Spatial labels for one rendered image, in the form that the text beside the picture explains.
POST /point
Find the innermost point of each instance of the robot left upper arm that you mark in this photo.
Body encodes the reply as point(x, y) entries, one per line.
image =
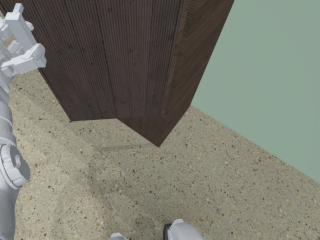
point(14, 172)

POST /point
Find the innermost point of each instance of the robot left hand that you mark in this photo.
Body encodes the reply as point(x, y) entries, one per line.
point(14, 60)

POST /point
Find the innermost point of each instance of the handle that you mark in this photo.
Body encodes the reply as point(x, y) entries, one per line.
point(21, 31)

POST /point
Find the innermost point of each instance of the robot left shin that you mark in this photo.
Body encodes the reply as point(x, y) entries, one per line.
point(116, 235)

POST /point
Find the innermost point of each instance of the left robot forearm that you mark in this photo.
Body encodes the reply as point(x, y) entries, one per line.
point(6, 119)

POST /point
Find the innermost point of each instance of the robot shin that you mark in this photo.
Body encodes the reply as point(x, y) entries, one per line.
point(177, 221)
point(116, 235)

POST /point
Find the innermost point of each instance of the cupboard door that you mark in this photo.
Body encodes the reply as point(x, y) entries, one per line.
point(105, 59)

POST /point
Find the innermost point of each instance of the robot right shin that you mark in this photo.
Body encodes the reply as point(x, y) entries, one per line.
point(177, 221)

